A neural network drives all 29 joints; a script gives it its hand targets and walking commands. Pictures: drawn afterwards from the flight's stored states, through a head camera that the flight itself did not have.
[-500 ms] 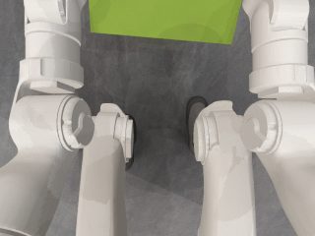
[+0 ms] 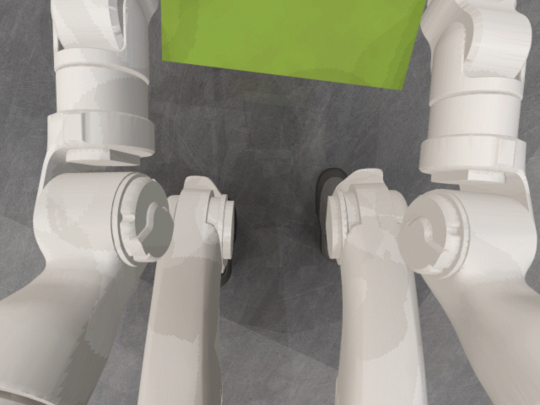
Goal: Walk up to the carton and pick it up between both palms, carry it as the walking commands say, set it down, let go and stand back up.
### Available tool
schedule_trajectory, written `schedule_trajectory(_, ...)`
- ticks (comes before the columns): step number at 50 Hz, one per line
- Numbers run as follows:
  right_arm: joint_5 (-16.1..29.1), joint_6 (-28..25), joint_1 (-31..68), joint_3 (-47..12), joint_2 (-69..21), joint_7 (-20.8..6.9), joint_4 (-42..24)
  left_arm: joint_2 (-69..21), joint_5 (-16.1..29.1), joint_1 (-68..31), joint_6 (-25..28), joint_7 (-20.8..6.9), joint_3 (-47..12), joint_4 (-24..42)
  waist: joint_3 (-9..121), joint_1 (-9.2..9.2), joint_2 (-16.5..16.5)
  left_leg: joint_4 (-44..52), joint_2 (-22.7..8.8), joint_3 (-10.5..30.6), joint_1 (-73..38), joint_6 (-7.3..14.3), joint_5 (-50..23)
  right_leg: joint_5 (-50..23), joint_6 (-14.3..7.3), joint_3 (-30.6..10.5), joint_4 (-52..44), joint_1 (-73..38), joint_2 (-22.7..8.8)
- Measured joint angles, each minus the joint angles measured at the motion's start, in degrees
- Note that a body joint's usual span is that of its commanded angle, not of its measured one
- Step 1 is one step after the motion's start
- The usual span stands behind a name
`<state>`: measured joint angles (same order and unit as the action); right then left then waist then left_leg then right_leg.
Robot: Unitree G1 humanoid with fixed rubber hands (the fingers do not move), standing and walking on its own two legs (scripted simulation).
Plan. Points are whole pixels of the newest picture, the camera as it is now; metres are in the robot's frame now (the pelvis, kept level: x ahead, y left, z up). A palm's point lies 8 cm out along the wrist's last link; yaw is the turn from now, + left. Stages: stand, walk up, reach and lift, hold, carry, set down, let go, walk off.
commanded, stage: reach and lift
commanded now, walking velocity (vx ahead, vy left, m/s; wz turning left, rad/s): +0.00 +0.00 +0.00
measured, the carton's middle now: out of the picture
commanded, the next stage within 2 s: none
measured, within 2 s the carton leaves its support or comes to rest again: neither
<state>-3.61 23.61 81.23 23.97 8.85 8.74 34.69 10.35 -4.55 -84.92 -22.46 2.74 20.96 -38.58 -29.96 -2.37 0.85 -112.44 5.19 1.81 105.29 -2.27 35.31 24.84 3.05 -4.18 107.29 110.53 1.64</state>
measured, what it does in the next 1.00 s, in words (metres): rises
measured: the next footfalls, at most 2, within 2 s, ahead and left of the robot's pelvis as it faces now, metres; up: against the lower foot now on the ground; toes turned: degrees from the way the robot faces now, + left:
none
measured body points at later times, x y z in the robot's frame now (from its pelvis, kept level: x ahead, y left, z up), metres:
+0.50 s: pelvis -0.01 +0.00 +0.05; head +0.34 -0.03 +0.32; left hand +0.58 +0.11 -0.05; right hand +0.55 -0.19 -0.06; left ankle +0.11 +0.12 -0.43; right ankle +0.16 -0.14 -0.43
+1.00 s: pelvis -0.01 +0.00 +0.10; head +0.32 -0.03 +0.39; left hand +0.55 +0.11 +0.01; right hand +0.52 -0.19 +0.00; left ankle +0.11 +0.12 -0.43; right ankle +0.16 -0.13 -0.43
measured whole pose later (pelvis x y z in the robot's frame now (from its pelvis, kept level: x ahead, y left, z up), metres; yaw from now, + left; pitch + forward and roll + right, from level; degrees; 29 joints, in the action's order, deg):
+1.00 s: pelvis -0.01 +0.00 +0.10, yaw -1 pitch +20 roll +2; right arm -7.7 27.4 73.3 23.7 4.8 7.7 29.5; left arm 5.8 -7.6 -75.2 -24.4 0.7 24.5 -33.4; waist -29.9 -2.4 1.2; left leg -93.1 4.3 1.5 83.6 -1.6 29.9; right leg 20.5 3.0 -5.3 88.7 88.5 2.1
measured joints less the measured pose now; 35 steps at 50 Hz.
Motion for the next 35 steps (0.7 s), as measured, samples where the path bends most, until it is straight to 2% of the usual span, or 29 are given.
schedule_trajectory(6, -2.5, 0.6, 1.7, 1.7, -0.7, -0.8, 1.1, -0.5, -2.5, -0.7, -0.4, -1.0, 2.2, -0.4, 0.1, -0.17, 0.1, 2.4, -0.1, 0.2, -1.6, -0.1, -1.1, -1.0, -0.2, 0.1, -2.4, -1.7, 0.1)
schedule_trajectory(16, -1.1, 2.1, -3.5, -0.5, -1.8, 0.0, -4.1, -1.5, -1.0, 3.9, -1.8, -1.1, 1.1, 4.2, -0.1, 0.01, 0.3, 6.4, -0.5, -0.4, -5.9, 0.0, -2.0, -1.6, -0.3, -0.6, -5.8, -5.6, 0.3)
schedule_trajectory(25, -3.0, 3.1, -1.4, 0.6, -2.2, -0.3, -2.4, -1.8, -2.9, 2.8, -1.7, -2.0, 3.7, 2.2, 0.1, 0.02, -0.4, 9.6, -0.7, -0.3, -9.9, 0.1, -3.0, -2.5, -0.4, -0.6, -8.9, -9.7, 0.5)
schedule_trajectory(31, -3.6, 3.3, -3.6, -0.1, -3.3, -0.4, -2.9, -2.6, -3.0, 6.5, -1.8, -2.3, 3.7, 4.1, 0.1, 0.23, -0.3, 12.3, -0.9, -0.2, -12.9, 0.1, -3.3, -2.8, -0.5, -0.6, -11.5, -12.8, 0.5)
schedule_trajectory(35, -3.0, 2.8, -6.5, -0.4, -4.2, -0.3, -5.4, -2.9, -1.6, 8.8, -2.1, -2.1, 2.5, 6.5, 0.0, 0.36, 0.0, 13.6, -0.8, 0.0, -14.5, 0.2, -3.6, -2.9, -0.4, -0.5, -12.9, -14.6, 0.3)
